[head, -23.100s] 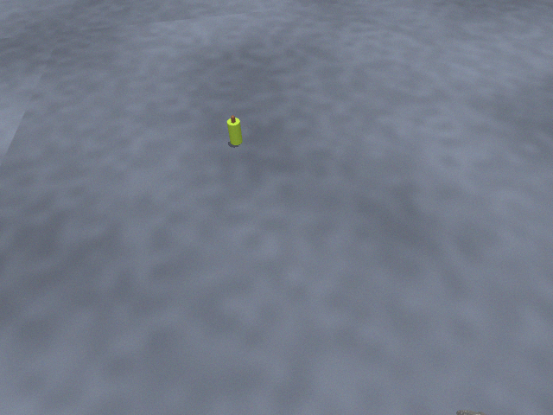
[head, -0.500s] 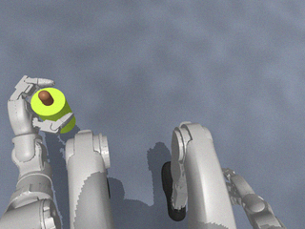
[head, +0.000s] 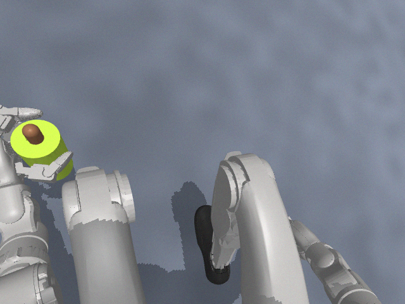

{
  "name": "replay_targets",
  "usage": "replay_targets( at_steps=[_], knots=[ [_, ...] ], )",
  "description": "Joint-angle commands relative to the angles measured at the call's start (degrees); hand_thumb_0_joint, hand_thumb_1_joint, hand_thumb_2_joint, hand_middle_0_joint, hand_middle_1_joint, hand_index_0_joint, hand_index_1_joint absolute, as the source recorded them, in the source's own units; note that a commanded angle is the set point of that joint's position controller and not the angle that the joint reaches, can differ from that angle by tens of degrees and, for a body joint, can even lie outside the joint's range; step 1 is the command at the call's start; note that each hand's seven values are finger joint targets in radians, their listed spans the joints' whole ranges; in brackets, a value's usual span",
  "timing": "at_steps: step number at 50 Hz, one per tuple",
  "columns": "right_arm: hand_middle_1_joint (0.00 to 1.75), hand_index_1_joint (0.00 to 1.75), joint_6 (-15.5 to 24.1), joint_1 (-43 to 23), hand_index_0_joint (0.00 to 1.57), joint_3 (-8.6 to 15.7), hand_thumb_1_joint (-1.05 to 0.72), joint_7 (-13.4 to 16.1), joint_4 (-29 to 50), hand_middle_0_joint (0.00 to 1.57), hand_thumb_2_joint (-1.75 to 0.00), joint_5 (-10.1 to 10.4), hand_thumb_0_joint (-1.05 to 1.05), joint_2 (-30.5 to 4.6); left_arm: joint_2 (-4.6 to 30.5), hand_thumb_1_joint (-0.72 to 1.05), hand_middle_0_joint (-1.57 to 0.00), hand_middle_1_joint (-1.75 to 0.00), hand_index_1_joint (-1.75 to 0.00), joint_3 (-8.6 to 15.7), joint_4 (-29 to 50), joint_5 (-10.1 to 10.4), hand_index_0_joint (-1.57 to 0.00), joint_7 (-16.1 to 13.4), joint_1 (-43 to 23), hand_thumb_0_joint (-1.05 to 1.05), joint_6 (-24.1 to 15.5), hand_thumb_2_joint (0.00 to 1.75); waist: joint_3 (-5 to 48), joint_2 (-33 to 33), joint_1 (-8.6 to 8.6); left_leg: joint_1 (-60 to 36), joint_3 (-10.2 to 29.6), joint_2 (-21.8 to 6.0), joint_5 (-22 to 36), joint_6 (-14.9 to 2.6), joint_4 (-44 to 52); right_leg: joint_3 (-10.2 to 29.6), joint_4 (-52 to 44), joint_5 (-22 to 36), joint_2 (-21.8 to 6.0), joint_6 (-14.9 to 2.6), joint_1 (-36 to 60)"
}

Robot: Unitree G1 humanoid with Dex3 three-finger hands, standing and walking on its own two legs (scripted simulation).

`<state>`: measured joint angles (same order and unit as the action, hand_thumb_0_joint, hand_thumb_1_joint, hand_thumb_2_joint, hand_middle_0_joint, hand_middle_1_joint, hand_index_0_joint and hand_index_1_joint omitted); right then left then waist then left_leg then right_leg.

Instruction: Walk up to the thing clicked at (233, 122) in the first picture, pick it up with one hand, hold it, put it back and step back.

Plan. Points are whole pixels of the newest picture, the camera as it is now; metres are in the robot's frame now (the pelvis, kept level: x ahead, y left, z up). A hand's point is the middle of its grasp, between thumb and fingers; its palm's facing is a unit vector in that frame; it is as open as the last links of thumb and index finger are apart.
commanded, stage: lower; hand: left
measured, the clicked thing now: (44, 149) +0.38 +0.26 -0.14
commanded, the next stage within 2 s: loosen in 0.88 s
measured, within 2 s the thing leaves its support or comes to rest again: neither
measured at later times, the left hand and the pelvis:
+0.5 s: hand (42, 147) +0.39 +0.26 -0.17, palm faces +0.32 -0.95 -0.03, open 10.4 cm; pelvis -0.01 +0.01 -0.01, yaw -3 degrees
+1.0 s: hand (43, 150) +0.38 +0.27 -0.18, palm faces +0.32 -0.95 -0.02, open 10.4 cm; pelvis -0.01 +0.02 -0.01, yaw -4 degrees
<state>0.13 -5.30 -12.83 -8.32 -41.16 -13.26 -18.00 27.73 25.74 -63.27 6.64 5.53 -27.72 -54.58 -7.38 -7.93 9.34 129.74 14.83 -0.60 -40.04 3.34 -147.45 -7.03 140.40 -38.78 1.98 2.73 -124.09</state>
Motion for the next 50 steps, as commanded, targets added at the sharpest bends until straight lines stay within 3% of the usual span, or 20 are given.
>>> replay_targets(
  at_steps=[1,3,6,9,10,12,24,27,30,31,33,40,45,48,50],
  knots=[
    [0.3,0.3,0.26,2.68,0.2,3.95,-0.92,0.76,3.33,0.2,-0.92,-1.33,0.0,-16.86,13.55,0.21,-1.22,-1.38,-1.4,2.65,12.73,0.51,-1.21,-2.12,-12.77,0.0,-8.19,1.27,39.87,24.42,1.04,-27.86,-6.71,-0.94,10.6,-1.5,16.17,-5.33,-11.21,13.52,2.06,-4.43,19.26],
    [0.3,0.3,0.08,2.36,0.2,3.42,-0.92,0.48,3.64,0.2,-0.92,-1.8,0.0,-17.16,12.11,0.22,-1.22,-1.39,-1.41,1.59,11.06,0.21,-1.22,-2.62,-11.71,0.0,-8.61,1.29,38.89,23.86,2.01,-27.74,-6.13,-1.03,10.96,-1.32,16.1,-6.04,-11.0,14.0,2.09,-4.28,19.43],
    [0.3,0.3,-0.07,1.56,0.2,2.75,-0.92,0.26,4.04,0.2,-0.92,-2.1,0.0,-18.14,13.5,0.22,-1.24,-1.4,-1.42,2.21,9.43,0.25,-1.23,-3.43,-13.15,0.0,-9.22,1.29,36.47,24.26,2.64,-27.09,-5.39,-1.18,9.14,-1.3,16.12,-6.87,-10.87,12.82,2.23,-4.31,18.02],
    [0.3,0.3,0.0,0.45,0.2,1.6,-0.92,-0.07,4.63,0.2,-0.91,-2.58,0.0,-18.27,11.85,0.23,-1.26,-1.42,-1.44,0.61,7.28,0.51,-1.26,-3.96,-13.81,0.0,-9.97,1.31,33.99,22.08,4.36,-25.0,-4.76,-1.15,6.93,-1.6,15.42,-7.8,-11.39,11.62,2.25,-3.83,18.43],
    [0.3,0.3,0.08,0.7,0.2,1.69,-0.92,-0.11,4.64,0.2,-0.91,-2.81,0.0,-18.88,14.49,0.23,-1.27,-1.43,-1.45,2.97,7.46,0.55,-1.27,-4.41,-13.18,0.0,-10.36,1.31,34.81,22.49,3.69,-25.62,-4.74,-1.13,7.09,-1.63,15.18,-7.76,-11.46,11.87,2.4,-3.82,19.14],
    [0.3,0.3,0.07,0.13,0.2,0.78,-0.92,-0.33,4.91,0.2,-0.91,-3.2,0.0,-18.94,14.47,0.24,-1.25,-1.42,-1.44,1.66,6.42,0.35,-1.26,-4.66,-14.24,0.0,-11.08,1.31,34.22,22.04,4.71,-24.76,-4.34,-1.14,6.88,-1.69,14.7,-8.2,-11.27,11.96,2.55,-3.66,19.62],
    [0.3,0.3,0.76,-2.18,0.2,-1.49,-0.92,-0.51,5.43,0.2,-0.91,-5.06,0.0,-20.66,19.62,0.21,-1.24,-1.41,-1.43,4.11,3.68,-0.74,-1.24,-6.84,-14.09,0.0,-14.0,1.3,31.62,24.28,5.13,-25.67,-3.46,-1.7,5.7,-1.42,13.78,-9.36,-10.93,11.75,3.21,-3.58,20.1],
    [0.3,0.3,0.77,-2.4,0.2,-1.94,-0.92,-0.64,5.52,0.2,-0.91,-5.44,0.0,-20.77,18.26,0.23,-1.23,-1.39,-1.41,2.41,3.35,-1.19,-1.23,-7.06,-13.14,0.0,-14.15,1.29,31.35,24.6,5.83,-26.66,-2.88,-1.85,7.32,-1.13,13.79,-9.85,-10.37,13.19,3.3,-3.52,20.41],
    [0.3,0.3,0.93,-2.93,0.2,-2.38,-0.92,-0.82,5.8,0.2,-0.91,-5.45,0.0,-21.18,19.62,0.21,-1.24,-1.38,-1.4,2.63,2.8,-1.44,-1.23,-7.47,-13.81,0.0,-14.38,1.27,29.73,25.0,6.22,-25.85,-2.32,-1.91,6.96,-1.12,14.12,-10.49,-9.98,12.93,3.36,-3.61,19.58],
    [0.3,0.3,1.0,-3.02,0.2,-2.48,-0.92,-0.98,6.24,0.2,-0.91,-5.56,0.0,-21.19,17.09,0.21,-1.24,-1.38,-1.4,1.15,2.66,-1.27,-1.24,-7.5,-12.99,0.0,-14.45,1.27,30.07,24.87,6.66,-27.18,-2.02,-1.89,7.49,-0.9,14.44,-10.84,-10.05,13.44,3.37,-3.49,19.85],
    [0.3,0.3,1.05,-2.72,0.2,-2.53,-0.92,-1.0,5.71,0.2,-0.91,-5.75,0.0,-21.65,18.96,0.23,-1.23,-1.36,-1.38,1.92,2.69,-1.4,-1.22,-8.05,-14.11,0.0,-14.76,1.27,29.51,25.91,6.77,-27.25,-1.76,-2.0,7.16,-0.86,14.17,-10.92,-9.8,13.36,3.46,-3.56,19.17],
    [0.3,0.3,1.23,-3.62,0.2,-3.39,-0.91,-1.61,6.03,0.2,-0.91,-6.08,0.0,-21.98,18.03,0.2,-1.24,-1.37,-1.39,0.08,1.06,-1.74,-1.24,-9.19,-14.59,0.0,-15.92,1.26,27.19,24.61,7.7,-26.83,-0.88,-2.0,6.29,-0.87,14.18,-11.83,-10.03,12.92,3.51,-3.3,18.82],
    [0.3,0.3,1.3,-3.6,0.2,-4.45,-0.91,-1.77,6.05,0.2,-0.91,-6.68,0.0,-21.68,20.34,0.19,-1.23,-1.36,-1.38,1.69,-0.36,-1.82,-1.23,-10.16,-14.26,0.0,-16.69,1.25,27.81,24.28,7.19,-26.53,-0.91,-2.07,6.63,-1.14,13.28,-11.73,-10.51,13.37,4.01,-3.16,20.64],
    [0.3,0.3,1.36,-3.68,0.2,-4.74,-0.91,-1.79,6.19,0.2,-0.91,-6.71,0.0,-21.84,19.62,0.2,-1.25,-1.36,-1.38,0.57,-2.13,-2.0,-1.24,-10.47,-15.55,0.0,-16.9,1.26,26.3,22.87,8.79,-25.45,-0.5,-2.08,5.36,-1.4,13.24,-12.05,-10.93,12.64,4.05,-3.11,19.82],
    [0.3,0.3,1.38,-4.0,0.2,-5.06,-0.91,-1.84,6.3,0.2,-0.9,-6.7,0.0,-21.8,20.44,0.22,-1.24,-1.31,-1.31,0.78,-3.37,-2.15,-1.25,-10.57,-15.07,0.0,-17.05,1.18,25.31,22.53,8.33,-24.83,-0.38,-2.14,4.78,-1.44,13.34,-12.18,-10.99,12.01,4.18,-3.13,19.52]
  ],
)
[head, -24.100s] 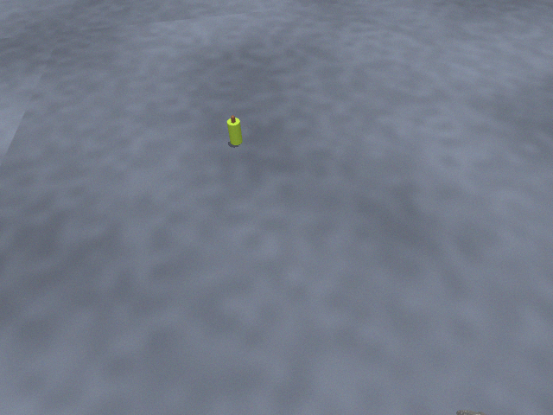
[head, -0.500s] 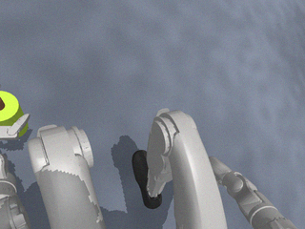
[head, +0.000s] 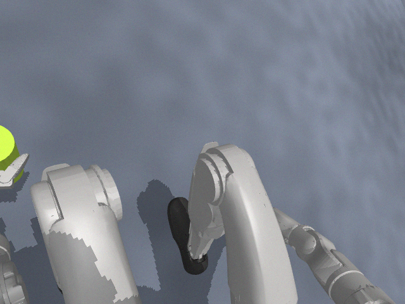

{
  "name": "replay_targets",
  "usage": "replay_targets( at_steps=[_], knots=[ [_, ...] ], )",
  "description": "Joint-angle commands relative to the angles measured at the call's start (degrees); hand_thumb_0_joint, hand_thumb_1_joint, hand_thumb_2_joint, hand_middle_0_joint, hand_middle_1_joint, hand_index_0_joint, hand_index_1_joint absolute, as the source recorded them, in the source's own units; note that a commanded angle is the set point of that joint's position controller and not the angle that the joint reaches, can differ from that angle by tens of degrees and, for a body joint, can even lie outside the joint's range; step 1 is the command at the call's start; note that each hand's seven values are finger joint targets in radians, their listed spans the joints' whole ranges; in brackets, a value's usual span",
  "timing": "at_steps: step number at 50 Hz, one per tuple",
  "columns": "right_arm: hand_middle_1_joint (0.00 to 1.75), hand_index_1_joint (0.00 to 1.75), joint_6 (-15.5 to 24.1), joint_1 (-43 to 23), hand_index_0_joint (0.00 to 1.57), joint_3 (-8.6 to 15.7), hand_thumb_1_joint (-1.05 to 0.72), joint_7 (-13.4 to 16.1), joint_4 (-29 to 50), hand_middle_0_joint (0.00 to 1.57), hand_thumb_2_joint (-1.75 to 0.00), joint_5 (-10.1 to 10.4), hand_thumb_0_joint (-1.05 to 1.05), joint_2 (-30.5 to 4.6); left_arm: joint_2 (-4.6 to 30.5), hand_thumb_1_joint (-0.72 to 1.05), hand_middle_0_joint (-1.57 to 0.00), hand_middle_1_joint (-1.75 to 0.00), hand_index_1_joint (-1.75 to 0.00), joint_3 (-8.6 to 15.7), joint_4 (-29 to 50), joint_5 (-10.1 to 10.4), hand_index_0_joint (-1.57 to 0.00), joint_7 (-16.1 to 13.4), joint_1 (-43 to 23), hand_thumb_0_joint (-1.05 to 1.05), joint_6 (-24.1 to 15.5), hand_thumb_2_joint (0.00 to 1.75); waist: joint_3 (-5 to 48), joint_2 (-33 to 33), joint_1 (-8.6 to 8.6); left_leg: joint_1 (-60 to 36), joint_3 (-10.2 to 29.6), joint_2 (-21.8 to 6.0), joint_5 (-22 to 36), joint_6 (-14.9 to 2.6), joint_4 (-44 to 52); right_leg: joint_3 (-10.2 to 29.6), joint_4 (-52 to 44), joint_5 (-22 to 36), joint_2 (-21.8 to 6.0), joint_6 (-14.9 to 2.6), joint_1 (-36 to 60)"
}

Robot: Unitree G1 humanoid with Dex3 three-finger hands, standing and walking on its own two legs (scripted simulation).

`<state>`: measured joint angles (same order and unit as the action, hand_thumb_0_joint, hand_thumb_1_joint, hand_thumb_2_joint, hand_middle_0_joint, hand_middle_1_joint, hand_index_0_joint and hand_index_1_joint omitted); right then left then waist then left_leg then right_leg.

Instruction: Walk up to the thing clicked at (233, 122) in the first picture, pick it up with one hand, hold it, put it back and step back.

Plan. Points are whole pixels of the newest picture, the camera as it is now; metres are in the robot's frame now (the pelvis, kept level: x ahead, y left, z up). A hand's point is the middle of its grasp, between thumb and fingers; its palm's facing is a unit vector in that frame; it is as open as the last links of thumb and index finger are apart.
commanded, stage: loosen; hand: left
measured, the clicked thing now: out of the picture +0.37 +0.28 -0.19
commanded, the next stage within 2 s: open in 0.08 s
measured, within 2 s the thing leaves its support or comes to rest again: rests again in 1.10 s
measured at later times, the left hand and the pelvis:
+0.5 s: hand out of the picture +0.39 +0.28 -0.16, palm faces +0.37 -0.93 -0.02, open 13.2 cm; pelvis +0.00 +0.00 +0.00, yaw -1 degrees
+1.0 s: hand out of the picture +0.37 +0.34 -0.08, palm faces +0.39 -0.92 -0.09, open 16.7 cm; pelvis +0.00 +0.00 +0.02, yaw +1 degrees
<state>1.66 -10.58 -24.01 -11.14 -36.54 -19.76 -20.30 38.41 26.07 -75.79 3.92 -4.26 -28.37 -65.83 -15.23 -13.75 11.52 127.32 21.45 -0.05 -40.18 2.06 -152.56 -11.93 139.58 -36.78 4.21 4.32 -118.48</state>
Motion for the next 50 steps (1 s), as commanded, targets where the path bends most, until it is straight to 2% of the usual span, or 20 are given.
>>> replay_targets(
  at_steps=[1,6,9,14,18,21,25,27,30,32,35,37,39,41,43,44,45,47,48,50],
  knots=[
    [0.3,0.3,-0.14,1.03,0.2,6.23,-0.92,0.95,1.77,0.2,-0.9,-0.26,0.0,-19.55,8.99,0.16,-1.19,-1.23,-1.23,-0.33,10.25,0.69,-1.2,-0.56,-15.56,0.0,-6.05,1.1,32.95,27.56,6.36,-22.08,-7.03,-2.72,4.09,-0.28,18.26,-7.35,-10.39,9.5,2.0,-4.59,13.59],
    [0.3,0.3,0.08,1.39,0.2,5.86,-0.92,0.97,1.73,0.2,-0.9,-0.54,0.0,-19.57,10.06,-0.04,-0.99,-0.95,-0.94,0.06,9.68,0.42,-1.01,-0.59,-15.42,0.0,-6.41,0.73,33.12,28.58,6.37,-22.62,-6.79,-2.83,4.24,-0.19,18.36,-7.45,-10.31,9.73,2.23,-4.66,13.99],
    [0.3,0.3,-0.01,0.98,0.2,5.94,-0.92,0.92,1.78,0.2,-0.9,-0.54,0.0,-20.05,9.67,-0.17,-0.93,-0.85,-0.83,-0.36,9.01,0.23,-0.95,-0.66,-16.67,0.0,-6.56,0.6,31.11,28.84,7.05,-22.44,-5.93,-2.98,3.17,0.12,19.38,-8.21,-9.74,8.74,2.03,-4.69,12.08],
    [0.3,0.3,-0.04,0.74,0.2,6.01,-0.92,0.49,2.13,0.2,-0.9,-0.58,0.0,-20.18,9.15,-0.36,-0.68,-0.58,-0.59,-0.48,6.57,-0.03,-0.67,-0.52,-13.89,0.0,-6.27,0.42,30.55,28.03,6.27,-22.29,-5.84,-2.96,2.48,0.24,19.73,-8.47,-9.71,8.09,1.97,-4.65,11.77],
    [0.3,0.3,-0.21,0.45,0.2,5.64,-0.91,0.31,3.02,0.2,-0.9,-0.53,0.0,-20.19,8.42,-0.46,-0.57,-0.47,-0.48,-1.15,4.39,-0.11,-0.56,-0.28,-10.41,0.0,-5.22,0.33,29.74,27.87,5.56,-21.45,-5.87,-2.83,2.62,0.29,20.06,-8.72,-9.89,8.32,2.22,-4.73,12.17],
    [0.3,0.3,-0.24,0.61,0.2,5.68,-0.91,0.18,3.3,0.2,-0.9,-0.34,0.0,-20.34,9.54,-0.46,-0.51,-0.4,-0.42,-0.11,4.75,0.43,-0.49,-0.21,-8.9,0.0,-4.75,0.3,30.22,27.16,4.51,-20.99,-6.33,-2.65,3.05,0.11,19.82,-8.51,-10.36,8.54,2.4,-4.82,12.72],
    [0.3,0.3,0.08,0.37,0.2,5.67,-0.91,0.1,3.82,0.2,-0.9,-0.22,0.0,-20.43,7.1,-0.43,-0.42,-0.34,-0.36,-1.0,5.75,1.47,-0.41,-0.07,-9.28,0.0,-5.01,0.27,30.77,26.37,5.25,-21.7,-5.8,-2.78,4.35,0.14,19.73,-8.82,-10.34,9.78,2.53,-4.65,13.51],
    [0.3,0.3,0.17,1.19,0.2,5.58,-0.91,0.2,3.14,0.2,-0.9,-0.3,0.0,-20.51,10.22,-0.41,-0.38,-0.29,-0.31,0.44,7.45,1.44,-0.36,-0.35,-11.33,0.0,-5.36,0.25,32.21,27.72,5.18,-22.31,-6.02,-2.78,5.37,0.06,19.11,-8.43,-10.23,10.63,2.72,-4.79,14.11],
    [0.3,0.3,0.25,0.81,0.2,5.25,-0.9,0.37,3.39,0.2,-0.9,-0.33,0.0,-20.1,8.79,-0.4,-0.24,-0.23,-0.24,-1.06,7.39,1.35,-0.23,-0.1,-11.98,0.0,-5.62,0.23,31.38,26.22,6.17,-20.91,-6.15,-2.82,4.44,-0.25,18.48,-8.48,-10.66,10.34,2.73,-4.62,14.26],
    [0.3,0.3,-0.01,1.76,0.2,5.1,-0.9,0.59,2.11,0.2,-0.9,-0.37,0.0,-19.69,10.67,-0.39,-0.19,-0.18,-0.19,-0.55,8.08,0.84,-0.17,0.33,-13.06,0.0,-5.74,0.21,30.74,27.84,5.78,-21.06,-6.45,-2.99,3.28,-0.31,18.82,-8.17,-11.0,9.0,2.74,-4.67,14.16],
    [0.3,0.3,-0.41,2.4,0.2,5.88,-0.9,0.98,2.15,0.2,-0.9,-0.35,0.0,-19.83,15.75,-0.41,-0.15,-0.13,-0.15,3.56,14.04,0.51,-0.13,0.79,-13.12,0.0,-5.42,0.18,33.48,31.19,3.61,-22.87,-7.17,-3.28,3.35,-0.19,19.49,-7.43,-10.81,8.8,2.58,-4.91,15.07],
    [0.3,0.3,-1.02,3.34,0.2,6.7,-0.9,1.11,2.03,0.2,-0.9,-0.12,0.0,-19.85,15.27,-0.38,-0.13,-0.11,-0.13,4.84,17.03,0.76,-0.11,1.24,-10.47,0.0,-4.08,0.16,36.24,33.49,2.57,-25.71,-7.18,-3.45,4.78,0.33,21.12,-7.06,-10.39,9.3,2.13,-5.16,15.26],
    [0.3,0.3,-1.68,3.8,0.2,7.93,-0.9,1.36,2.76,0.2,-0.9,0.77,0.0,-19.7,17.43,-0.39,-0.11,-0.08,-0.1,6.52,23.17,0.78,-0.09,1.57,-8.35,0.0,-2.02,0.14,38.78,37.93,0.02,-28.62,-7.57,-3.55,4.97,0.82,23.76,-6.34,-10.22,8.76,1.61,-5.71,13.96],
    [0.3,0.3,-2.35,4.7,0.2,9.68,-0.9,1.44,3.33,0.2,-0.9,1.89,0.0,-19.31,13.73,-0.37,-0.1,-0.06,-0.09,4.21,26.76,0.55,-0.07,2.44,-4.14,0.0,1.43,0.13,40.53,40.13,-0.92,-30.33,-7.64,-3.53,4.88,1.22,26.39,-5.74,-10.33,8.55,1.22,-6.06,12.08],
    [0.3,0.3,-2.49,6.72,0.2,11.3,-0.91,1.67,2.82,0.2,-0.9,3.35,0.0,-18.55,10.71,-0.39,-0.1,-0.06,-0.08,1.82,31.76,1.1,-0.07,3.44,-5.95,0.0,4.93,0.11,41.48,40.89,-0.39,-29.48,-8.14,-3.24,4.59,1.05,27.22,-5.04,-10.66,9.19,1.1,-6.19,10.57],
    [0.3,0.3,-2.63,6.61,0.2,11.86,-0.91,1.71,3.01,0.2,-0.9,4.19,0.0,-18.14,6.24,-0.4,-0.09,-0.05,-0.07,-1.41,28.0,1.33,-0.07,4.51,-2.03,0.0,7.48,0.09,39.55,38.8,0.06,-27.67,-8.43,-3.01,3.54,0.81,27.53,-4.8,-11.43,8.45,0.88,-6.08,9.15],
    [0.3,0.3,-2.59,7.2,0.2,12.57,-0.91,1.87,2.86,0.2,-0.9,4.97,0.0,-18.01,5.24,-0.41,-0.08,-0.04,-0.05,-2.3,31.13,2.18,-0.06,5.22,-5.68,0.0,8.81,0.08,38.89,37.18,0.9,-26.27,-8.34,-3.02,2.79,0.54,27.21,-4.65,-11.77,8.23,0.86,-6.0,8.0],
    [0.3,0.3,-2.55,8.06,0.2,13.31,-0.91,2.5,2.7,0.2,-0.9,6.67,0.0,-17.21,2.2,-0.42,-0.07,-0.02,-0.02,-3.92,27.34,3.79,-0.06,7.09,-3.48,0.0,12.08,0.04,37.21,30.45,1.56,-21.65,-8.87,-2.61,2.93,-0.65,25.53,-4.05,-13.22,8.9,0.97,-5.5,8.72],
    [0.3,0.3,-2.57,8.68,0.2,13.56,-0.9,2.88,2.62,0.2,-0.9,7.14,0.0,-17.01,2.28,-0.43,-0.06,-0.01,-0.01,-4.51,27.32,4.26,-0.06,8.07,-5.55,0.0,12.91,0.03,36.79,28.34,2.1,-20.55,-8.83,-2.61,3.22,-1.08,25.07,-3.78,-13.69,9.2,1.04,-5.37,9.13],
    [0.3,0.3,-2.64,9.17,0.2,14.09,-0.89,3.58,2.93,0.2,-0.89,8.26,0.0,-16.39,5.59,-0.44,-0.06,-0.01,-0.01,-2.06,28.47,5.49,-0.06,9.55,-9.98,0.0,13.63,0.02,37.61,26.31,1.34,-18.45,-8.93,-2.4,2.52,-1.94,24.27,-3.03,-14.21,8.59,1.04,-5.27,9.52]
  ],
)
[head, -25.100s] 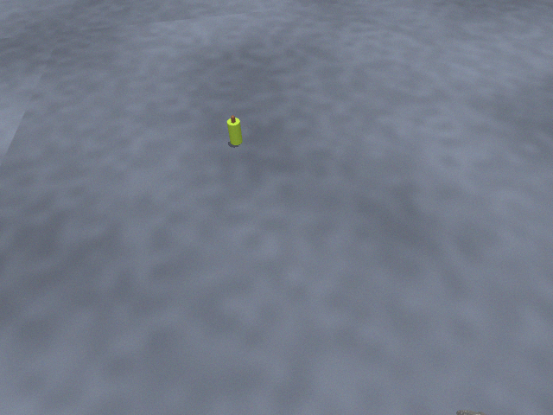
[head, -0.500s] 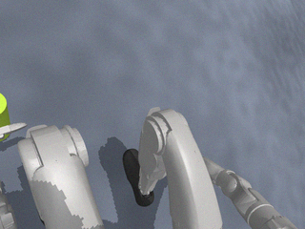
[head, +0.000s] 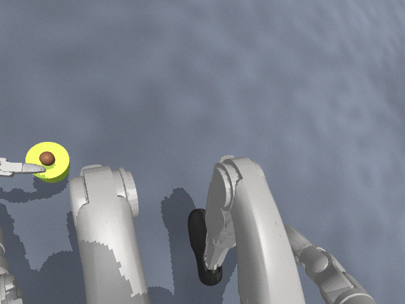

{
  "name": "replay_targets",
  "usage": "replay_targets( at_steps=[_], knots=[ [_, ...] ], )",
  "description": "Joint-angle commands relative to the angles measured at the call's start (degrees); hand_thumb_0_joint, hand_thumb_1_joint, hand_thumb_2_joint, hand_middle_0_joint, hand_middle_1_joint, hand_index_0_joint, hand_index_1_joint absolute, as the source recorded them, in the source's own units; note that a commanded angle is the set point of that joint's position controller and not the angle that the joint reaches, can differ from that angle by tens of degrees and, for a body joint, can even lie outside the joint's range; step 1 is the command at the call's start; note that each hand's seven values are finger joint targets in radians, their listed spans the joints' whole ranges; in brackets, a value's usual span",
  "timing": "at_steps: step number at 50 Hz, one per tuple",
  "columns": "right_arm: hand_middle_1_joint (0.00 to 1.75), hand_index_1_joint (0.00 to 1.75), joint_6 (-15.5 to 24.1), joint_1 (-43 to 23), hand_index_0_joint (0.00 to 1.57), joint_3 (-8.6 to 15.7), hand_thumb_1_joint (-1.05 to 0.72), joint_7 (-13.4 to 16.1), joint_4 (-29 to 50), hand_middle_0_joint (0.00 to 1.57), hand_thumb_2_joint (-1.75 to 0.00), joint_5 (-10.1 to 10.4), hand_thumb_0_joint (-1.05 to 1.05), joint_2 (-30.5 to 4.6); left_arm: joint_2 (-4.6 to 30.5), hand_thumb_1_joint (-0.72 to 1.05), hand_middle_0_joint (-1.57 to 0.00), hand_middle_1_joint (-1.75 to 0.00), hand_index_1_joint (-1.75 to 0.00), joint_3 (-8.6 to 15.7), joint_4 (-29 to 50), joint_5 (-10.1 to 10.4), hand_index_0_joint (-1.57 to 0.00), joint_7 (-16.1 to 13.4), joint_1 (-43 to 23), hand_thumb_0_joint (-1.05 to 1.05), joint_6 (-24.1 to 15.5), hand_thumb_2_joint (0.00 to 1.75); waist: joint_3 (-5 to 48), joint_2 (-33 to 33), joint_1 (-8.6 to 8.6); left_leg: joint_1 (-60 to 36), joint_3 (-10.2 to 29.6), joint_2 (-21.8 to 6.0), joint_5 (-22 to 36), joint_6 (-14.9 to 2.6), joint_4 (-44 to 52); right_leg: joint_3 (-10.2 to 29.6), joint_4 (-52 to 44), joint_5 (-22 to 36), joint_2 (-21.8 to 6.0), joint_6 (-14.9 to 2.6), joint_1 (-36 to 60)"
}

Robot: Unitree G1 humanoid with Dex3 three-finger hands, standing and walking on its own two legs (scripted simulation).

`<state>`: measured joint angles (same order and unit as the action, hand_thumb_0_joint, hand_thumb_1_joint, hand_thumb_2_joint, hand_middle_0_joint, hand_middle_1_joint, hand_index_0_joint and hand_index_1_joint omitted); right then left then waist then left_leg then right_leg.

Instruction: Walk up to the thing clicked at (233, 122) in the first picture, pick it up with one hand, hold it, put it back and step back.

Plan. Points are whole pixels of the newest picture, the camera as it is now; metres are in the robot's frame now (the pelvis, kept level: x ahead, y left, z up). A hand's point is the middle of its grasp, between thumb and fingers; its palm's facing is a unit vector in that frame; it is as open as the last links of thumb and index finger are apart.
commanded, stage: rise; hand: left
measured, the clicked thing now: (50, 163) +0.35 +0.26 -0.22
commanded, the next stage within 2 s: home in 0.12 s
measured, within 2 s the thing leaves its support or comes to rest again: rests again in 0.10 s
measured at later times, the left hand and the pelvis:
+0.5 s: hand out of the picture +0.30 +0.38 +0.02, palm faces +0.32 -0.80 -0.50, open 17.4 cm; pelvis +0.01 -0.01 +0.10, yaw +8 degrees
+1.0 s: hand out of the picture +0.24 +0.27 +0.23, palm faces +0.33 -0.87 -0.38, open 17.5 cm; pelvis +0.07 -0.01 +0.33, yaw +12 degrees
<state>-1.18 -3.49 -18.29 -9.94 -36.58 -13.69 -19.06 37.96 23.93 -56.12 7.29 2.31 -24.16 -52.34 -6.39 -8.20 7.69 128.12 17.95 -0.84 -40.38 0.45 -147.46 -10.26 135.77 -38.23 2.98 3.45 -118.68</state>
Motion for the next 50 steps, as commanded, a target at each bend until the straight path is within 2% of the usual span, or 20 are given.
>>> replay_targets(
  at_steps=[1,3,4,5,6,7,9,10,11,13,15,17,20,23,26,27,31,35,41,50],
  knots=[
    [0.3,0.3,0.13,2.61,0.2,8.56,-0.88,2.63,3.1,0.2,-0.89,2.5,0.0,-17.24,6.99,-0.43,-0.06,-0.03,-0.02,1.64,8.64,2.64,-0.07,3.52,-15.32,0.0,0.46,0.04,29.32,19.88,4.87,-19.19,-5.46,-1.54,2.72,-0.58,19.13,-4.49,-10.55,9.59,2.22,-4.39,9.98],
    [0.3,0.3,0.16,2.68,0.2,8.96,-0.82,2.78,3.3,0.2,-0.89,2.93,0.0,-16.7,6.02,-0.45,-0.05,-0.04,-0.04,1.76,6.2,3.1,-0.05,4.96,-15.92,0.0,0.81,0.05,30.31,18.54,4.73,-19.03,-5.41,-1.43,1.98,-0.69,19.48,-4.29,-10.11,8.4,1.99,-4.63,9.01],
    [0.3,0.3,-1.13,5.35,0.2,12.7,-0.9,3.78,1.9,0.2,-0.91,4.87,0.0,-16.23,23.57,-0.5,-0.07,-0.08,-0.06,8.93,3.32,-7.44,-0.08,2.01,-12.86,0.0,5.51,0.03,36.9,25.31,-1.72,-27.26,-7.75,-1.62,4.63,-0.33,24.11,-2.57,-12.05,7.26,1.07,-5.09,10.18],
    [0.3,0.3,-2.13,5.09,0.2,12.74,-0.93,3.83,3.91,0.2,-0.91,5.32,0.0,-15.32,19.14,-0.51,-0.07,-0.07,-0.06,7.46,6.32,-6.82,-0.08,1.37,-16.52,0.0,7.43,0.03,38.18,28.02,-0.5,-29.08,-7.02,-2.27,4.33,0.25,26.31,-2.57,-11.66,6.44,1.05,-5.43,8.09],
    [0.3,0.3,-2.42,4.85,0.2,13.35,-0.93,3.81,4.91,0.2,-0.91,5.89,0.0,-14.84,12.23,-0.49,-0.07,-0.08,-0.06,3.66,5.68,-6.61,-0.08,1.9,-15.55,0.0,9.12,0.03,39.26,28.49,-0.19,-30.82,-6.81,-2.45,3.16,0.5,28.39,-2.55,-11.87,5.86,0.81,-5.63,6.93],
    [0.3,0.3,-2.85,5.5,0.2,13.83,-0.92,3.98,5.55,0.2,-0.91,6.56,0.0,-14.97,12.02,-0.5,-0.07,-0.08,-0.07,3.7,7.49,-7.09,-0.08,1.56,-15.89,0.0,10.45,0.05,39.98,29.67,-0.21,-32.04,-6.5,-2.71,1.75,0.74,30.06,-2.7,-11.92,5.36,0.7,-5.63,6.45],
    [0.3,0.3,-3.66,6.81,0.2,15.27,-0.96,4.72,6.19,0.2,-0.92,7.62,0.0,-14.65,16.38,-0.53,-0.08,-0.1,-0.09,7.29,13.73,-8.44,-0.09,0.17,-11.48,0.0,14.3,0.05,44.32,34.51,-3.62,-36.03,-7.64,-2.57,3.24,1.18,33.32,-1.58,-12.93,5.87,0.35,-5.81,8.5],
    [0.3,0.3,-4.11,8.53,0.2,16.22,-0.98,5.07,5.86,0.2,-0.93,8.32,0.0,-14.3,22.66,-0.53,-0.08,-0.1,-0.08,11.07,21.55,-9.01,-0.1,-0.71,-13.61,0.0,15.82,0.04,48.35,37.18,-6.25,-37.97,-8.73,-2.43,4.6,1.26,34.17,-0.51,-12.98,6.29,0.34,-6.06,9.05],
    [0.3,0.3,-4.67,8.87,0.2,17.0,-1.0,5.29,6.0,0.2,-0.93,8.93,0.0,-13.56,20.26,-0.53,-0.08,-0.11,-0.08,9.62,18.08,-9.74,-0.1,-0.94,-8.83,0.0,18.71,0.04,47.61,36.81,-5.81,-37.67,-9.69,-2.11,4.82,1.09,34.59,0.22,-13.88,6.2,0.28,-6.12,8.16],
    [0.3,0.3,-5.18,9.72,0.2,17.53,-0.9,5.87,5.81,0.2,-0.9,9.96,0.0,-11.34,15.11,-0.57,-0.05,-0.05,-0.05,5.58,21.59,-9.76,-0.05,-1.24,-12.89,0.0,22.5,0.04,46.16,33.29,-2.86,-34.7,-10.7,-1.81,4.42,0.24,33.74,1.15,-16.16,6.23,0.51,-6.33,7.8],
    [0.3,0.3,-5.71,10.13,0.2,18.72,-0.9,6.86,5.52,0.2,-0.9,11.27,0.0,-10.6,13.96,-0.55,-0.05,-0.05,-0.05,6.4,18.54,-9.86,-0.05,-2.23,-6.88,0.0,26.53,0.06,44.57,27.82,-4.43,-32.36,-11.86,-1.29,5.5,-0.38,34.14,2.17,-18.73,6.16,0.3,-6.23,9.11],
    [0.3,0.3,-5.96,11.34,0.2,20.26,-0.9,7.59,6.37,0.2,-0.9,12.21,0.0,-9.8,13.87,-0.53,-0.05,-0.06,-0.06,5.8,24.35,-9.97,-0.05,-2.65,-6.01,0.0,30.12,0.07,46.44,23.05,-5.2,-31.94,-13.12,-1.05,5.74,-1.26,35.19,3.62,-22.85,5.85,0.18,-5.95,12.89],
    [0.3,0.3,-5.87,11.88,0.2,21.71,-0.9,8.42,7.89,0.2,-0.9,13.51,0.0,-9.07,3.49,-0.54,-0.05,-0.05,-0.05,-1.15,23.46,-9.59,-0.05,-2.48,0.78,0.0,36.03,0.06,46.53,16.13,-3.05,-33.68,-13.07,-0.92,5.29,-1.83,38.63,3.93,-28.02,5.75,-0.13,-5.46,16.57],
    [0.3,0.3,-5.45,12.45,0.2,22.96,-0.9,9.48,9.68,0.2,-0.9,14.54,0.0,-8.87,2.43,-0.57,-0.05,-0.05,-0.05,-3.18,30.2,-9.29,-0.05,-3.0,4.75,0.0,40.44,0.04,47.93,12.96,-4.16,-36.71,-13.26,-0.99,3.17,-2.09,43.43,4.63,-33.59,3.63,-0.47,-5.24,21.34],
    [0.3,0.3,-5.32,12.74,0.2,23.25,-0.9,10.71,11.57,0.2,-0.9,15.51,0.0,-7.83,4.3,-0.55,-0.05,-0.05,-0.05,-2.3,38.99,-8.68,-0.05,-4.34,9.3,0.0,44.26,0.05,50.65,11.39,-6.03,-40.68,-14.17,-0.94,2.63,-2.2,48.27,6.76,-39.52,2.05,-1.04,-4.8,30.0],
    [0.3,0.3,-5.08,12.26,0.2,23.19,-0.9,11.2,12.3,0.2,-0.9,15.84,0.0,-7.71,3.19,-0.57,-0.05,-0.05,-0.05,-2.72,38.96,-8.65,-0.05,-4.7,11.9,0.0,45.64,0.05,49.76,11.09,-6.21,-42.32,-13.95,-1.02,1.63,-2.23,50.41,6.79,-40.62,1.33,-1.07,-4.9,30.87],
    [0.3,0.3,-4.06,12.23,0.2,22.77,-0.9,13.44,12.83,0.2,-0.9,16.68,0.0,-5.5,5.25,-0.57,-0.05,-0.05,-0.05,-0.4,44.59,-8.63,-0.05,-7.16,13.3,0.0,48.65,0.04,49.1,11.66,-6.61,-47.53,-15.43,-0.78,4.91,-2.32,55.14,8.9,-46.47,4.03,-1.51,-4.65,40.09],
    [0.3,0.3,-2.19,12.32,0.2,21.98,-0.9,15.51,12.88,0.2,-0.9,16.66,0.0,-3.08,-1.05,-0.56,-0.05,-0.05,-0.05,-4.08,44.28,-8.15,-0.05,-8.86,19.33,0.0,51.38,0.05,45.03,11.45,-6.45,-52.71,-17.1,-0.33,9.13,-2.42,60.06,10.35,-53.03,7.69,-1.83,-4.58,47.35],
    [0.3,0.3,0.73,14.82,0.2,21.55,-0.9,17.38,12.62,0.2,-0.9,16.26,0.0,-2.31,-8.85,-0.59,-0.05,-0.05,-0.05,-10.15,46.85,-7.58,-0.05,-10.54,25.97,0.0,55.47,0.03,39.9,14.07,-5.35,-66.26,-16.96,-0.7,16.31,-1.66,69.56,9.01,-61.42,14.93,-2.01,-4.88,54.86],
    [0.3,0.3,3.46,16.39,0.2,20.77,-0.9,19.5,14.2,0.2,-0.9,16.08,0.0,-1.23,-13.65,-0.57,-0.05,-0.05,-0.05,-15.07,53.14,-6.96,-0.05,-13.12,35.4,0.0,61.93,0.04,33.36,12.5,-5.53,-81.57,-16.65,-0.71,24.28,-0.88,82.94,7.69,-74.12,22.06,-2.22,-4.49,70.04]
  ],
)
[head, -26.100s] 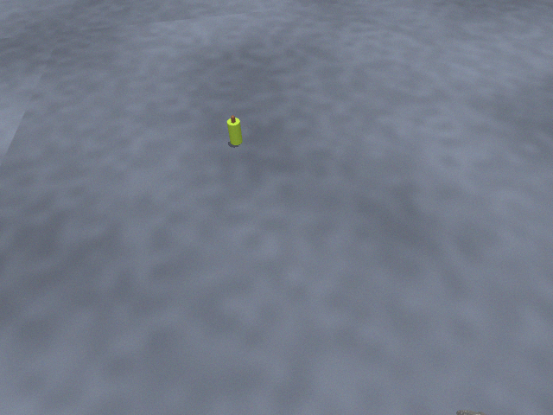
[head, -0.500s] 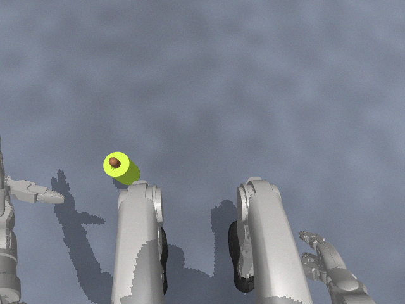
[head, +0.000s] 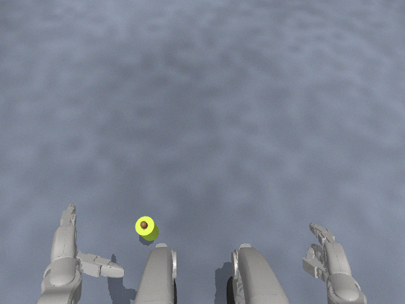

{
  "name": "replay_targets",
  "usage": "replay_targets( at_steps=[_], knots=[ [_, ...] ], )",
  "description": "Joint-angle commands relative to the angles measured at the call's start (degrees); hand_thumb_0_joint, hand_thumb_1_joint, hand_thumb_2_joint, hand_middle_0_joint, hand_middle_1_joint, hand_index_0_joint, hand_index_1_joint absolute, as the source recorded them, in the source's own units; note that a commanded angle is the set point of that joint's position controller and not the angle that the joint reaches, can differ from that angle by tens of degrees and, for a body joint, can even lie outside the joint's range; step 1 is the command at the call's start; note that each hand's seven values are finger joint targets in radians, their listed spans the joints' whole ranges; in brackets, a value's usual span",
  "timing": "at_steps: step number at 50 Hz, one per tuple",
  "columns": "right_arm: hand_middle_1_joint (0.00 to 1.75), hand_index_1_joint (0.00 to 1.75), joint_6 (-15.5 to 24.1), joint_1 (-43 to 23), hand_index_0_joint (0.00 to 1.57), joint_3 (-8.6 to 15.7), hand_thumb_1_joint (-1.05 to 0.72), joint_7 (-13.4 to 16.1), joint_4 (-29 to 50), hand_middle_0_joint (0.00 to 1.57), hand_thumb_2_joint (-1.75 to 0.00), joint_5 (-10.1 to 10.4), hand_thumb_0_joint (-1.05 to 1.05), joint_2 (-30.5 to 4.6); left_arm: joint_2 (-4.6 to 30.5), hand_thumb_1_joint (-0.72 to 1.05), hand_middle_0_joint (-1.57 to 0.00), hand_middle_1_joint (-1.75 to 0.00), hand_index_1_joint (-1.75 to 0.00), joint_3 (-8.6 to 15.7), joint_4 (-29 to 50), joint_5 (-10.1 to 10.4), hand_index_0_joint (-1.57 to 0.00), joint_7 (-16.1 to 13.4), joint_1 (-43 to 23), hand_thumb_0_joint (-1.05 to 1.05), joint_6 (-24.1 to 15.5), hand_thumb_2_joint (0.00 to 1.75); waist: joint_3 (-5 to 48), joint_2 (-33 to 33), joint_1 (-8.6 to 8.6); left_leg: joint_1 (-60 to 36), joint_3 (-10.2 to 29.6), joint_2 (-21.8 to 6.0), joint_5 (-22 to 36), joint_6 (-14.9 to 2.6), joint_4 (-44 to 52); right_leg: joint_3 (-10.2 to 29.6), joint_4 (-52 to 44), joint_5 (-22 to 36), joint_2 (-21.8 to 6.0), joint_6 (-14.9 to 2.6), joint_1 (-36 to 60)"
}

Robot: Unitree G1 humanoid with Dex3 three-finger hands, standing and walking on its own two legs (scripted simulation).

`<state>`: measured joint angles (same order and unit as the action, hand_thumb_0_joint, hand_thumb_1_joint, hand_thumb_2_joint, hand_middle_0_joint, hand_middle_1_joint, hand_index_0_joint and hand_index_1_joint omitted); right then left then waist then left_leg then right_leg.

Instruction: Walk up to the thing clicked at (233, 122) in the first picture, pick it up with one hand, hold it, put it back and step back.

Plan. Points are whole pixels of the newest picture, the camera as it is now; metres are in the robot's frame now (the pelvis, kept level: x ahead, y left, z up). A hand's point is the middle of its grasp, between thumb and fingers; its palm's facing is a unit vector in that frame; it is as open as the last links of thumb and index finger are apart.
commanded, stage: home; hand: left
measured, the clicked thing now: (147, 228) +0.35 +0.21 -0.55
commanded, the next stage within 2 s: none
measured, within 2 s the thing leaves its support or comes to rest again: neither
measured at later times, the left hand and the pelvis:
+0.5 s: hand (89, 258) +0.19 +0.20 +0.03, palm faces +0.13 -0.94 -0.30, open 17.7 cm; pelvis +0.03 +0.01 +0.08, yaw +1 degrees
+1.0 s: hand (97, 262) +0.19 +0.18 +0.03, palm faces +0.12 -0.95 -0.29, open 17.7 cm; pelvis +0.03 +0.00 +0.09, yaw +2 degrees
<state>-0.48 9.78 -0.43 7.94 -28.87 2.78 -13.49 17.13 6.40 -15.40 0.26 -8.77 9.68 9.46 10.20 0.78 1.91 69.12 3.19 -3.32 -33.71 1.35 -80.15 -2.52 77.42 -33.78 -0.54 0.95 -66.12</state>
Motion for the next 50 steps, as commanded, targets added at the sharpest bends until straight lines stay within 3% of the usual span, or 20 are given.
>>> replay_targets(
  at_steps=[1,9,14,22,29,40,50],
  knots=[
    [0.3,0.3,3.0,3.33,0.2,2.71,-0.9,1.9,6.87,0.2,-0.9,-0.43,0.0,-6.41,6.7,-0.56,-0.05,-0.05,-0.05,1.73,14.32,0.09,-0.05,-2.2,2.76,0.0,0.8,0.05,15.95,4.16,0.38,-24.38,-1.91,1.77,18.28,-1.61,17.31,-0.16,-17.09,18.12,1.39,-1.97,19.37],
    [0.3,0.3,4.92,4.09,0.2,1.97,-0.9,3.61,9.77,0.2,-0.9,-0.9,0.0,-4.93,2.24,-0.58,-0.05,-0.05,-0.05,-2.83,25.19,0.73,-0.05,-2.93,12.45,0.0,5.23,0.03,8.94,5.16,-0.33,-33.8,-1.89,1.94,20.7,-1.03,27.54,-1.7,-25.76,19.85,1.89,-1.83,28.53],
    [0.3,0.3,6.52,3.56,0.2,1.53,-0.9,3.94,10.53,0.2,-0.9,-1.29,0.0,-4.65,0.19,-0.61,-0.05,-0.04,-0.04,-4.96,27.43,0.58,-0.05,-2.29,16.73,0.0,6.22,0.02,3.64,1.01,0.1,-34.71,-1.64,1.98,20.12,-1.48,30.49,-2.37,-29.28,19.23,2.24,-1.65,31.01],
    [0.3,0.3,8.35,2.78,0.2,1.68,-0.9,3.43,11.14,0.2,-0.9,-1.86,0.0,-4.89,0.58,-0.61,-0.05,-0.04,-0.04,-3.8,26.96,0.13,-0.05,-0.68,17.12,0.0,5.23,0.02,-0.54,0.43,-0.15,-35.18,-1.58,1.99,17.46,-1.26,33.45,-2.36,-31.59,16.24,2.25,-1.44,32.03],
    [0.3,0.3,9.26,3.02,0.2,1.55,-0.9,3.46,10.64,0.2,-0.9,-2.25,0.0,-4.73,0.74,-0.61,-0.04,-0.04,-0.04,-4.03,28.31,-0.05,-0.04,-0.23,14.74,0.0,4.41,0.0,4.19,2.63,-0.06,-38.93,-2.61,2.64,21.99,-1.15,32.41,-1.23,-31.96,21.2,1.82,-1.27,35.37],
    [0.3,0.3,9.49,1.99,0.2,1.18,-0.9,3.36,10.03,0.2,-0.9,-2.1,0.0,-4.73,0.43,-0.61,-0.04,-0.04,-0.04,-4.04,25.34,0.17,-0.04,0.09,15.77,0.0,4.35,0.02,0.4,0.5,-0.43,-37.68,-3.06,2.92,18.7,-1.5,33.52,-1.14,-34.38,18.64,1.55,-0.9,35.17],
    [0.3,0.3,9.73,1.77,0.2,1.4,-0.9,3.45,10.08,0.2,-0.9,-2.13,0.0,-4.66,0.78,-0.6,-0.05,-0.05,-0.05,-3.5,26.11,0.16,-0.05,0.22,14.65,0.0,3.8,0.03,2.05,0.46,-0.5,-38.58,-3.23,2.84,18.6,-1.61,33.72,-0.91,-34.54,18.66,1.55,-0.92,35.58]
  ],
)
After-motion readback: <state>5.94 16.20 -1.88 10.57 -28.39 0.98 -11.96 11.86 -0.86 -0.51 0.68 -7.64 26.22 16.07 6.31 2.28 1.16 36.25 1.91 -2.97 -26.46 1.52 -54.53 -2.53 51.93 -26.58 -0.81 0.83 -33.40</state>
